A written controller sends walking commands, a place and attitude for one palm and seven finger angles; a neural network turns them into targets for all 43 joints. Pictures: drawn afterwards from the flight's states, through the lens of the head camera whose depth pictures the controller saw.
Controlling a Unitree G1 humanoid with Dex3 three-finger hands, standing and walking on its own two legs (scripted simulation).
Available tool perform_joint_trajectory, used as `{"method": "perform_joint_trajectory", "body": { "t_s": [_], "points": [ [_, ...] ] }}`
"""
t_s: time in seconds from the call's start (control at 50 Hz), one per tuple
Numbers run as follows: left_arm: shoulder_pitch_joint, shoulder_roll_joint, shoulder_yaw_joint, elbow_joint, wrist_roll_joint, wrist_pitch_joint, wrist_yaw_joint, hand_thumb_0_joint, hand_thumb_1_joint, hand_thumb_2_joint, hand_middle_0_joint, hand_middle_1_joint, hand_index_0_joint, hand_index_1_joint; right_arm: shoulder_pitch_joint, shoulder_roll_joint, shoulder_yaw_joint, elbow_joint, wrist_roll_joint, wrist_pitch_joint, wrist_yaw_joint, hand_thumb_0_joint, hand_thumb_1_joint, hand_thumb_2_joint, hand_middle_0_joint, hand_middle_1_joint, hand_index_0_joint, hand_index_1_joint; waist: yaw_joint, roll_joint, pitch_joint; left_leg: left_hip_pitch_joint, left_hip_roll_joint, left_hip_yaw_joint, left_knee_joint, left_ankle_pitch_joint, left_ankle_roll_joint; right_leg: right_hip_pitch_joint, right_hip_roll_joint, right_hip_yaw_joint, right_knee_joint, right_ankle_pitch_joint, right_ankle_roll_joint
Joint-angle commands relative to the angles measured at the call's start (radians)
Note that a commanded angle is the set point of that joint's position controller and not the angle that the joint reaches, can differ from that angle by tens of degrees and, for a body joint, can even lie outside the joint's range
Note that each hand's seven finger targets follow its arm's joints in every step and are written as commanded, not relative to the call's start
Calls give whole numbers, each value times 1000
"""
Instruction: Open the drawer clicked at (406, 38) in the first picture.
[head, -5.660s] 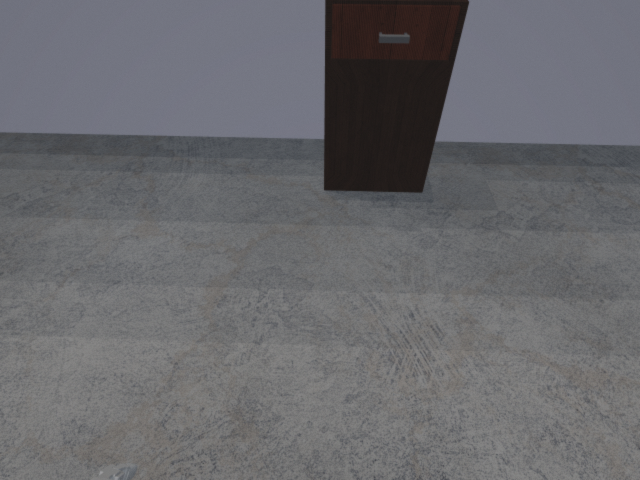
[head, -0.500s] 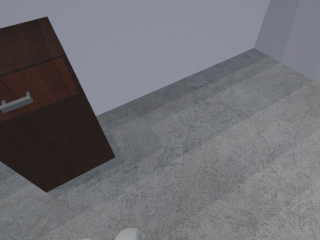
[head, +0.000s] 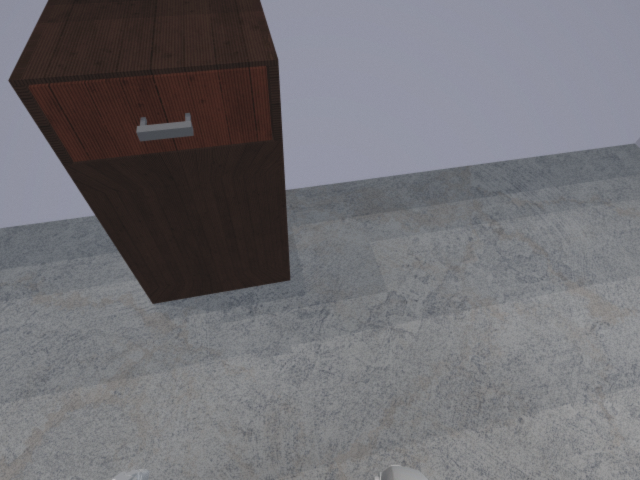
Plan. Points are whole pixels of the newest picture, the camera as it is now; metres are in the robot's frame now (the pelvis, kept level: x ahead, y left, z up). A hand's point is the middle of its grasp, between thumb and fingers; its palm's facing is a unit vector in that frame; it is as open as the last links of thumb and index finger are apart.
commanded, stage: turn to face it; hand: left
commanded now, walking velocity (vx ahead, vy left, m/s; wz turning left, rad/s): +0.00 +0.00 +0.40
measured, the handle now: (165, 125) +0.75 +0.37 -0.03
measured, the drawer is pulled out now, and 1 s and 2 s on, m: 0.00 0.00 0.00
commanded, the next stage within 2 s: take the last steps up to it in 0.30 s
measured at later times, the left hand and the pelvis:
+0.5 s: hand out of the picture -0.01 +0.15 -0.15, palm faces +0.24 -0.94 -0.25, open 7.4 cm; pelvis -0.02 -0.05 +0.00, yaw +12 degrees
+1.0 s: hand out of the picture +0.08 +0.20 -0.17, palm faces +0.23 -0.96 -0.17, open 7.4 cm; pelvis +0.07 +0.01 +0.00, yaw +13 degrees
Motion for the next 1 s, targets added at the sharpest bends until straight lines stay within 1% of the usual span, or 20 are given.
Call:
{"method": "perform_joint_trajectory", "body": {
  "t_s": [0.0, 0.08, 0.1, 0.12, 0.14, 0.16, 0.18, 0.22, 0.26, 0.4, 0.48, 0.56, 0.58, 0.6, 0.62, 0.64, 0.66, 0.7, 0.78, 0.98],
  "points": [
    [-32, 55, 4, -95, -8, -27, 8, 0, 900, 900, -200, -300, -200, -300, 40, -218, -63, -53, -10, -12, -18, 0, -900, -900, 200, 300, 200, 300, -38, 169, -116, 112, 250, -257, -105, 463, 151, 26, 35, -5, -174, -23, -10],
    [70, 59, 6, -68, -13, -45, 13, 0, 900, 900, -200, -300, -200, -300, -3, -206, -63, -64, -4, -8, -15, 0, -900, -900, 200, 300, 200, 300, 16, 170, -135, -9, 203, -256, -15, 426, 99, 265, 64, -27, -479, 169, -27],
    [102, 88, 12, -61, -8, -57, 17, 0, 900, 900, -200, -300, -200, -300, 7, -174, -60, -65, 3, -9, -12, 0, -900, -900, 200, 300, 200, 300, 28, 87, -151, -84, 148, -224, 57, 299, 49, 382, 18, 16, -619, 268, -38],
    [119, 189, 30, -58, 10, -71, 26, 0, 900, 900, -200, -300, -200, -300, 34, -105, -49, -76, 13, -9, -5, 0, -900, -900, 200, 300, 200, 300, 32, -192, -174, -276, 16, -71, 268, -26, -37, 525, -234, 263, -695, 390, -116],
    [130, 232, 33, -68, 9, -67, 27, 0, 900, 900, -200, -300, -200, -300, 2, -109, -50, -100, 7, -5, -9, 0, -900, -900, 200, 300, 200, 300, 47, -273, -155, -308, -25, -25, 468, -366, -62, 418, -407, 381, -696, 570, -234],
    [100, 185, 27, -72, 7, -66, 29, 0, 900, 900, -200, -300, -200, -300, 2, -131, -58, -81, 1, 7, -9, 0, -900, -900, 200, 300, 200, 300, 34, -183, -130, -283, 12, -79, 607, -328, -52, 327, -364, 306, -697, 488, -267],
    [32, 147, 23, -79, 6, -67, 31, 0, 900, 900, -200, -300, -200, -300, 19, -130, -61, -54, -3, 17, -4, 0, -900, -900, 200, 300, 200, 300, 8, -218, -77, -285, 33, -83, 672, -269, -52, 244, -317, 254, -727, 365, -252],
    [-35, 102, 6, -94, 1, -63, 26, 0, 900, 900, -200, -300, -200, -300, 61, -117, -62, -14, -5, 26, 6, 0, -900, -900, 200, 300, 200, 300, -33, -140, -24, -284, 45, -47, 730, -152, -67, 213, -221, 132, -716, 324, -205],
    [-12, 88, 1, -86, 2, -69, 23, 0, 900, 900, -200, -300, -200, -300, 80, -101, -55, 6, -6, 29, 8, 0, -900, -900, 200, 300, 200, 300, -27, -154, -29, -280, 46, -21, 723, -93, -79, 234, -189, 63, -719, 314, -192],
    [118, 109, 10, -19, 14, -70, 23, 0, 900, 900, -200, -300, -200, -300, 0, -72, -38, 9, -3, 25, 5, 0, -900, -900, 200, 300, 200, 300, 37, -149, -48, -229, 63, 34, 466, -165, -91, 325, -225, 75, -734, 286, -234],
    [177, 119, 15, 36, 18, -80, 14, 0, 900, 900, -200, -300, -200, -300, -28, -53, -25, 5, -5, 1, 12, 0, -900, -900, 200, 300, 200, 300, 65, -153, -61, -176, 69, 77, 286, -195, -66, 352, -248, 122, -785, 76, -246],
    [154, 112, 12, 75, 14, -81, 6, 0, 900, 900, -200, -300, -200, -300, 89, -32, -13, 51, -4, -30, 7, 0, -900, -900, 200, 300, 200, 300, 12, -144, -79, 44, 53, 132, 22, -136, -34, 250, -206, 72, -740, -62, -218],
    [136, 90, 8, 82, 5, -78, 3, 0, 900, 900, -200, -300, -200, -300, 155, -35, -12, 81, -2, -42, 0, 0, -900, -900, 200, 300, 200, 300, -21, -80, -94, 184, 49, 130, -106, -66, -28, 165, -163, 22, -670, -83, -180],
    [130, 43, -4, 78, -4, -73, -3, 0, 900, 900, -200, -300, -200, -300, 221, -89, -23, 107, -4, -52, -11, 0, -900, -900, 200, 300, 200, 300, -50, 105, -97, 309, 161, -29, -190, -145, 9, 16, -89, -55, -510, -108, -129],
    [104, -22, -22, 52, -2, -72, -11, 0, 900, 900, -200, -300, -200, -300, 281, -174, -41, 118, -10, -51, -18, 0, -900, -900, 200, 300, 200, 300, -81, 364, -65, 347, 365, -302, -299, -303, 82, -161, 18, -163, -268, -117, -82],
    [31, -6, -25, 23, 10, -75, -11, 0, 900, 900, -200, -300, -200, -300, 308, -186, -40, 120, -12, -46, -25, 0, -900, -900, 200, 300, 200, 300, -102, 308, 28, 277, 436, -385, -353, -303, 157, -235, 16, -97, -127, -131, -92],
    [11, -1, -18, 20, 15, -77, -17, 0, 900, 900, -200, -300, -200, -300, 277, -172, -33, 114, -15, -48, -28, 0, -900, -900, 200, 300, 200, 300, -87, 208, 64, 224, 437, -361, -360, -298, 182, -249, -14, -55, -52, -86, -101],
    [21, -3, -14, 66, 19, -69, -27, 0, 900, 900, -200, -300, -200, -300, 209, -104, -12, 112, -10, -63, -35, 0, -900, -900, 200, 300, 200, 300, -51, 198, 133, 132, 350, -239, -368, -194, 134, -226, -28, -22, 36, 37, -93],
    [76, -16, -19, 106, 13, -70, -35, 0, 900, 900, -200, -300, -200, -300, 250, -80, -4, 132, -1, -94, -44, 0, -900, -900, 200, 300, 200, 300, -21, 114, 71, 233, 285, -86, -310, 268, 124, -217, -20, -40, 76, 154, -66],
    [-111, -46, -23, 42, -2, -78, -40, 0, 900, 900, -200, -300, -200, -300, 336, -75, -10, 200, -14, -99, -50, 0, -900, -900, 200, 300, 200, 300, -54, 163, 102, 231, 306, -2, -238, 461, 121, -93, 5, -90, -288, 189, -104]
  ]
}}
